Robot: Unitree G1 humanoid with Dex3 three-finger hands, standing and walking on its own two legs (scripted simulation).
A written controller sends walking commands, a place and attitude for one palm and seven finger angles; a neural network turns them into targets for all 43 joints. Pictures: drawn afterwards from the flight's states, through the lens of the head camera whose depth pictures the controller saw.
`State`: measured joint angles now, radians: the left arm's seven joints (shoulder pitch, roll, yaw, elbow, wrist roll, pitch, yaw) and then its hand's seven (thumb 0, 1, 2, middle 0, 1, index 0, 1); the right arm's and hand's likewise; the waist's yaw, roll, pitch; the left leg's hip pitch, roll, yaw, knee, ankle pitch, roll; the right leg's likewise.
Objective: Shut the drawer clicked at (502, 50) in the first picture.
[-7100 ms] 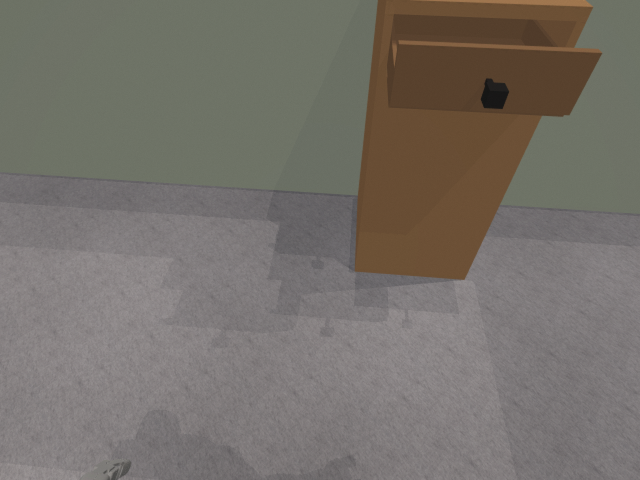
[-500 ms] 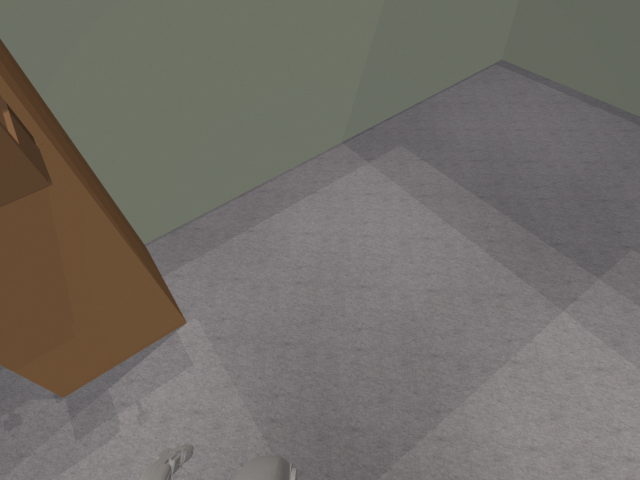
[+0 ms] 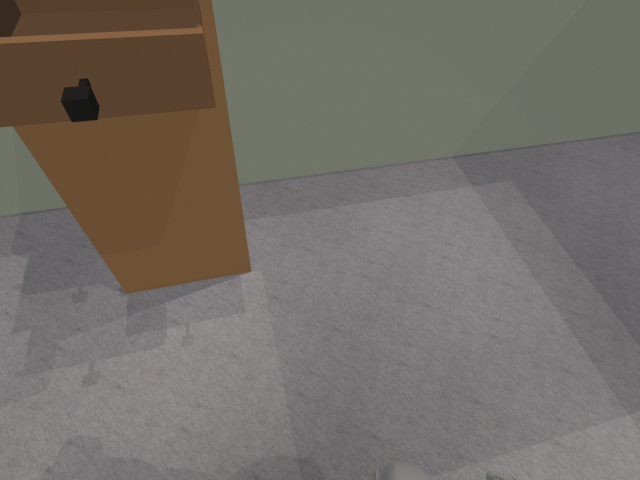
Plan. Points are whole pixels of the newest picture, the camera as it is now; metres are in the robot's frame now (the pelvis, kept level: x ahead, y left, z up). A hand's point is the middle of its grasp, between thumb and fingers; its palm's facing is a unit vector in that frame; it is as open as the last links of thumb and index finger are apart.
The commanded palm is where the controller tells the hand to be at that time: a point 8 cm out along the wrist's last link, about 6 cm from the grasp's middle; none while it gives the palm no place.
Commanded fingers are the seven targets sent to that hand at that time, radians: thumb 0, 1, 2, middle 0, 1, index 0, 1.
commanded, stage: turn to face it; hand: left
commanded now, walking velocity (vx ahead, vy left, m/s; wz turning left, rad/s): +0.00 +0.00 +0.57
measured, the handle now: (82, 96) +0.60 +0.42 +0.11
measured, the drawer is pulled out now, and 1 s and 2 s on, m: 0.16 0.16 0.16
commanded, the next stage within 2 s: take the last steps up to it in 0.48 s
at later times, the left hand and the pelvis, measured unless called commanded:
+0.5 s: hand out of the picture +0.02 +0.15 -0.14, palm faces +0.27 -0.92 -0.28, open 7.4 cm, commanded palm none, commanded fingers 0.00 0.90 0.90 -0.20 -0.30 -0.20 -0.30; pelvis -0.01 -0.06 +0.00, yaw +15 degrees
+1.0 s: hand out of the picture -0.04 +0.20 -0.17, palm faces +0.39 -0.91 -0.18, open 7.4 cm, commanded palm none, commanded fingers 0.00 0.90 0.90 -0.20 -0.30 -0.20 -0.30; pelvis +0.01 +0.02 +0.01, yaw +20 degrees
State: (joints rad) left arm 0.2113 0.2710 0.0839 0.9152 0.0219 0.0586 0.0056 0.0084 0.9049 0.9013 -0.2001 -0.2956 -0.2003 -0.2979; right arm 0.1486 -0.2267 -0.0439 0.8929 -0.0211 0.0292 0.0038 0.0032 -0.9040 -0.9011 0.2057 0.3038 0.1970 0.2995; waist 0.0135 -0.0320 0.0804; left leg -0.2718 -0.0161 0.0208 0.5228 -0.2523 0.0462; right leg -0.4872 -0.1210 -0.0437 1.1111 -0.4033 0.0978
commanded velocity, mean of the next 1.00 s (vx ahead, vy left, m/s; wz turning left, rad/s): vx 0.13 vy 0.00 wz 0.22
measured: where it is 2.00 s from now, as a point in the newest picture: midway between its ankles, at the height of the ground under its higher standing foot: (289, 458)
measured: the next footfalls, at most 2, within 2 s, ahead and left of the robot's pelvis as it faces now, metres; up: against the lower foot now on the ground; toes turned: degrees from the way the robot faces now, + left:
right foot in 0.26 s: +0.05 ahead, -0.15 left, +0.00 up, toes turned +6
left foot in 0.70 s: -0.04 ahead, +0.09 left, +0.00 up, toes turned +23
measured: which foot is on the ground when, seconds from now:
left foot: down 0.00-0.26, up 0.28-0.68, down 0.70-1.00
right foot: up 0.00-0.24, down 0.26-0.72, up 0.74-1.00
